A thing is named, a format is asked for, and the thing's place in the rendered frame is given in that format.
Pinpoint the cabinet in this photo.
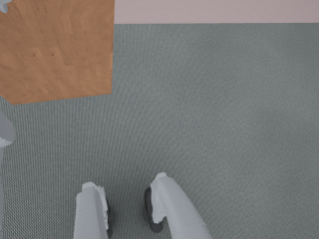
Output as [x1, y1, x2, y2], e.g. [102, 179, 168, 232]
[0, 0, 115, 106]

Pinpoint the robot right shin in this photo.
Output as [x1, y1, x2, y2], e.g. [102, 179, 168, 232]
[151, 172, 166, 223]

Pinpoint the robot left thigh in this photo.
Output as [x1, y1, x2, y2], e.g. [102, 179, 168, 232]
[73, 185, 109, 239]

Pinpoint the left robot upper arm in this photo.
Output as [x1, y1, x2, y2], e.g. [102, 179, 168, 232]
[0, 110, 15, 239]

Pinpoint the left robot hand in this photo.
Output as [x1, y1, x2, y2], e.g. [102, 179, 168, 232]
[0, 0, 12, 13]

